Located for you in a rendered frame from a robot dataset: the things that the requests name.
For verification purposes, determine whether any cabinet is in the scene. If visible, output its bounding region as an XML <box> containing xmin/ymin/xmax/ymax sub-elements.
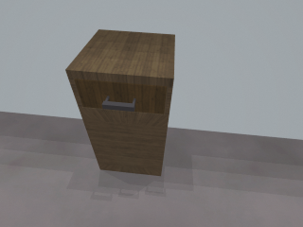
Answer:
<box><xmin>65</xmin><ymin>29</ymin><xmax>175</xmax><ymax>176</ymax></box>

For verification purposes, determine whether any handle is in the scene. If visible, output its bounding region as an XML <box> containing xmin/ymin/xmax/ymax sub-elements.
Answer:
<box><xmin>101</xmin><ymin>96</ymin><xmax>136</xmax><ymax>112</ymax></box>

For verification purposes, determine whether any drawer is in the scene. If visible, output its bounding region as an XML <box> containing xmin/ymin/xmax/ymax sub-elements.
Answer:
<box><xmin>74</xmin><ymin>79</ymin><xmax>167</xmax><ymax>114</ymax></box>

